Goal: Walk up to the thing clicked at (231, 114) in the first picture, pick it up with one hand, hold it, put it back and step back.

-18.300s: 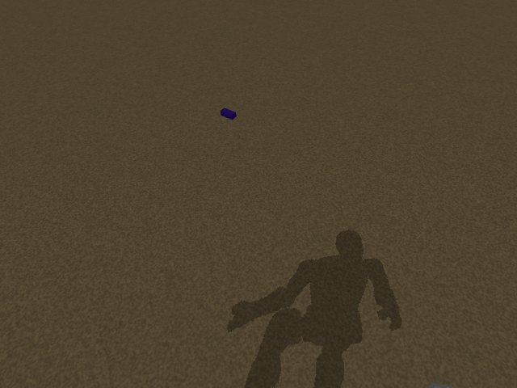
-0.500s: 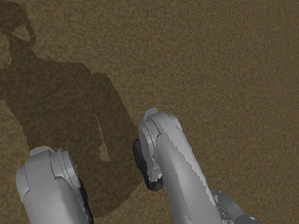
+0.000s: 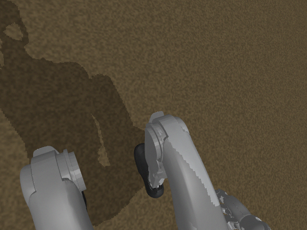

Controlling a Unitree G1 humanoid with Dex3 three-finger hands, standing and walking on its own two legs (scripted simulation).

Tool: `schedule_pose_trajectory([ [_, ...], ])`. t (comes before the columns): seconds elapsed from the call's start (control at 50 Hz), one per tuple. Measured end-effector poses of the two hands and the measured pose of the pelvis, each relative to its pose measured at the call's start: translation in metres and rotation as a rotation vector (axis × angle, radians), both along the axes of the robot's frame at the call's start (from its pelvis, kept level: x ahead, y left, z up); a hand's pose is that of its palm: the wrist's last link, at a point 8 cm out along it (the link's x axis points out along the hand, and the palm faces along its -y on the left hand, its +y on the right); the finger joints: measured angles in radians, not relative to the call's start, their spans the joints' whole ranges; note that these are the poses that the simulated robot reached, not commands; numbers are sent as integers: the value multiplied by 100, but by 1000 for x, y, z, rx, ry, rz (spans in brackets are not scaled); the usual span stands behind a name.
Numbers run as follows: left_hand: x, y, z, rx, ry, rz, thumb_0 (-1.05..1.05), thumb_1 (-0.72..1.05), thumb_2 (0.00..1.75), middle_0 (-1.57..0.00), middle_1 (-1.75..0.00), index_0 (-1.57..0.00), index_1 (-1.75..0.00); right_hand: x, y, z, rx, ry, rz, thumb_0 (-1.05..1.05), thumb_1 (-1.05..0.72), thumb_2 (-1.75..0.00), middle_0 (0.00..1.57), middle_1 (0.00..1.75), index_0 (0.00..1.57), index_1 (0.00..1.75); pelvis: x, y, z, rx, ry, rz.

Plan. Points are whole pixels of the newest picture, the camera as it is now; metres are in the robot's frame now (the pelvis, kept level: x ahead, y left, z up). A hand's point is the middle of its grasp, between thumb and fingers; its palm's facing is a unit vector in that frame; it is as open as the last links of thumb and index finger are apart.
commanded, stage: rest palm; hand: left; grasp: from above
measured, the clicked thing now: out of the picture +0.50 +0.35 -0.31
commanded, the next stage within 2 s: close in 1.86 s
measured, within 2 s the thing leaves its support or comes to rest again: neither
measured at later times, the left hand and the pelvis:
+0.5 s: hand out of the picture +0.48 +0.35 -0.23, palm faces -0.44 -0.10 -0.89, open 12.2 cm; pelvis +0.00 +0.00 -0.02, yaw -1 degrees
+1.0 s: hand out of the picture +0.48 +0.35 -0.25, palm faces -0.45 -0.12 -0.88, open 12.9 cm; pelvis +0.00 +0.00 -0.02, yaw -3 degrees
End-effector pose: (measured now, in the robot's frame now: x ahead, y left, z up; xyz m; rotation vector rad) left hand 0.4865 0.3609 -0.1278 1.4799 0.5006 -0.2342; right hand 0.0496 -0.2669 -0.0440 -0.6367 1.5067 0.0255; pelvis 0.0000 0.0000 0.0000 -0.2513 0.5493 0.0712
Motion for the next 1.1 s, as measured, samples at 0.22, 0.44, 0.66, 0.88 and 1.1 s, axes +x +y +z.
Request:
schedule_pose_trajectory([
  [0.22, -3, -7, -18, -13, 14, -6, 0, -14, 71, -38, -72, -40, -70, -10, 8, -5, 15, 6, 7, 0, -90, -89, 20, 30, 20, 30, -2, 1, -6, -3, -18, -6],
  [0.44, -2, -14, -44, -3, 1, -6, 0, -17, 72, -37, -69, -38, -69, -17, 7, -3, 7, 26, 41, 0, -90, -89, 20, 30, 20, 30, -1, -1, -14, -3, -37, -20],
  [0.66, 2, -12, -57, 10, 3, 51, 0, -23, 75, -35, -69, -34, -70, -13, 4, -3, 11, 21, 64, 0, -90, -90, 20, 30, 20, 30, 3, -2, -17, -11, -44, -31],
  [0.88, -3, -11, -66, -12, 20, 43, 0, -27, 78, -32, -72, -31, -74, -12, 7, -4, 17, 49, 87, 0, -90, -90, 20, 30, 20, 30, 2, -1, -16, -22, -57, -37],
  [1.1, -5, -14, -70, -19, -2, 24, 0, -31, 83, -30, -75, -27, -78, -8, 12, -2, 15, 32, 111, 0, -90, -90, 20, 30, 20, 30, 2, 2, -18, -33, -71, -40],
])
